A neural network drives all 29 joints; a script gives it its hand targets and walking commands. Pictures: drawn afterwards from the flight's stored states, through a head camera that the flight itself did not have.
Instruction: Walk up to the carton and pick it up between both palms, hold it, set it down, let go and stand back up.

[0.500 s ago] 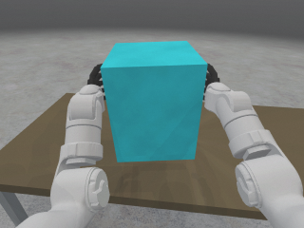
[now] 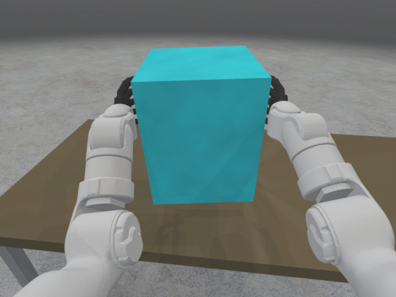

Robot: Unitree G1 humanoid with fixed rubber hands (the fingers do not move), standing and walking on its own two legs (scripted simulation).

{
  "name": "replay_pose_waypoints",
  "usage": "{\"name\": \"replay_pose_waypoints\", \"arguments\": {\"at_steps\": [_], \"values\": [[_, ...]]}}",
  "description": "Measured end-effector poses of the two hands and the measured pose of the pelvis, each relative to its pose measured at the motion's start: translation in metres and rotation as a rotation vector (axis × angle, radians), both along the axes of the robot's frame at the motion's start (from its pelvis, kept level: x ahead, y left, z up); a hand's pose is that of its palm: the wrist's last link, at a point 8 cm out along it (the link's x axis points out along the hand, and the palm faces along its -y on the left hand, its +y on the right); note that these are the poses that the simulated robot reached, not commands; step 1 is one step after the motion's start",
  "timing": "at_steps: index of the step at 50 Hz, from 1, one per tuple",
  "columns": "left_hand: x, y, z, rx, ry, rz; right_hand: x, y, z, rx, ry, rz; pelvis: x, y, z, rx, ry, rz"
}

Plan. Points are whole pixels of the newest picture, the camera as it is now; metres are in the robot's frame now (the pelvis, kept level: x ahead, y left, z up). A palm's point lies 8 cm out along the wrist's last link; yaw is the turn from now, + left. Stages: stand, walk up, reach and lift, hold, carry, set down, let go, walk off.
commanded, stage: set down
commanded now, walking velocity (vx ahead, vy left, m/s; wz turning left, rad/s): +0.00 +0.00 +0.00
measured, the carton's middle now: (200, 122) +0.40 +0.00 +0.25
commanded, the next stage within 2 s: none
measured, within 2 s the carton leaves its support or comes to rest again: neither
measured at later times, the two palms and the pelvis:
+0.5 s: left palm (129, 136) +0.42 +0.16 +0.21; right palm (262, 142) +0.39 -0.14 +0.20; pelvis +0.01 +0.00 +0.00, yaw +3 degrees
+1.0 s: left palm (138, 135) +0.43 +0.14 +0.20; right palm (268, 148) +0.39 -0.15 +0.19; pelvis +0.02 +0.01 +0.00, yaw +0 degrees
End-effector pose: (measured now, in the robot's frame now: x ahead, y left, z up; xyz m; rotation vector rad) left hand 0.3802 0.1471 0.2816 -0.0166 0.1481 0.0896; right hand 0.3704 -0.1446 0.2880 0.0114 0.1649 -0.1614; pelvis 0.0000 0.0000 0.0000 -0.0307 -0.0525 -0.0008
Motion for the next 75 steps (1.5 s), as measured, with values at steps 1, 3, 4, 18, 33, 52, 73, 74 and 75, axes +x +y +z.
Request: {"name": "replay_pose_waypoints", "arguments": {"at_steps": [1,3,4,18,33,52,73,74,75], "values": [[0.001,0.001,0.002,-0.005,-0.013,0.001,0.001,0.001,0.003,-0.003,-0.014,0.000,0.000,0.000,0.000,0.001,0.001,0.001],[0.005,0.004,0.007,-0.016,-0.044,0.002,0.004,0.004,0.009,0.001,-0.046,0.003,0.000,-0.002,0.001,0.002,0.001,0.006],[0.007,0.005,0.009,-0.021,-0.059,0.002,0.006,0.005,0.011,0.005,-0.062,0.000,0.000,-0.002,0.001,0.003,-0.003,0.009],[0.038,0.011,-0.049,0.008,-0.045,-0.055,0.023,0.012,-0.059,-0.025,-0.057,-0.049,0.011,-0.004,0.002,0.003,-0.067,0.036],[0.042,0.000,-0.054,0.052,-0.076,-0.068,0.022,0.003,-0.075,-0.005,-0.097,-0.065,0.015,0.010,0.000,-0.005,-0.042,0.037],[0.055,-0.010,-0.080,0.049,-0.011,-0.105,0.024,-0.007,-0.099,0.018,-0.047,-0.106,0.017,0.013,0.002,0.000,-0.034,0.008],[0.076,-0.027,-0.103,0.052,0.037,-0.148,0.033,-0.022,-0.120,0.042,-0.004,-0.151,0.023,0.009,0.002,0.005,0.021,0.004],[0.077,-0.027,-0.104,0.050,0.038,-0.149,0.034,-0.022,-0.120,0.043,-0.004,-0.153,0.024,0.009,0.002,0.006,0.023,0.003],[0.078,-0.027,-0.105,0.049,0.037,-0.151,0.034,-0.022,-0.121,0.043,-0.005,-0.155,0.025,0.009,0.002,0.006,0.025,0.003]]}}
